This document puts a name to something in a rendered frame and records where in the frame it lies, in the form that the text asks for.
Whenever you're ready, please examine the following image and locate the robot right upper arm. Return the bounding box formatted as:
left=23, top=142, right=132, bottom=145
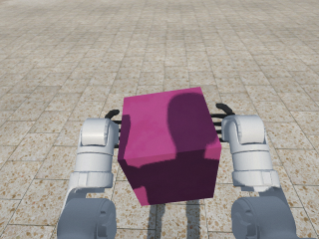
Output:
left=231, top=196, right=317, bottom=239

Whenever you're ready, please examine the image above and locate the robot left upper arm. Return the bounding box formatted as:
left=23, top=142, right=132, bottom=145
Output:
left=57, top=198, right=117, bottom=239

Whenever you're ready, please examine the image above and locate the robot left hand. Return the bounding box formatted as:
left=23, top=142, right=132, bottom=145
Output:
left=105, top=110, right=122, bottom=148

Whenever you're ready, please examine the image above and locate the robot right hand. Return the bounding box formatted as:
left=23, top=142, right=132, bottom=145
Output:
left=210, top=103, right=235, bottom=142

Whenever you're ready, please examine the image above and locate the carton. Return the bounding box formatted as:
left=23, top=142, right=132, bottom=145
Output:
left=117, top=87, right=222, bottom=206

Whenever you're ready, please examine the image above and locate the right robot forearm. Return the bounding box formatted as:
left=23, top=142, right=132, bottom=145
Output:
left=221, top=115, right=297, bottom=233

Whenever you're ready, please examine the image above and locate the left robot forearm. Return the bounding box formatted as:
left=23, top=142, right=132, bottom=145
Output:
left=57, top=118, right=120, bottom=237

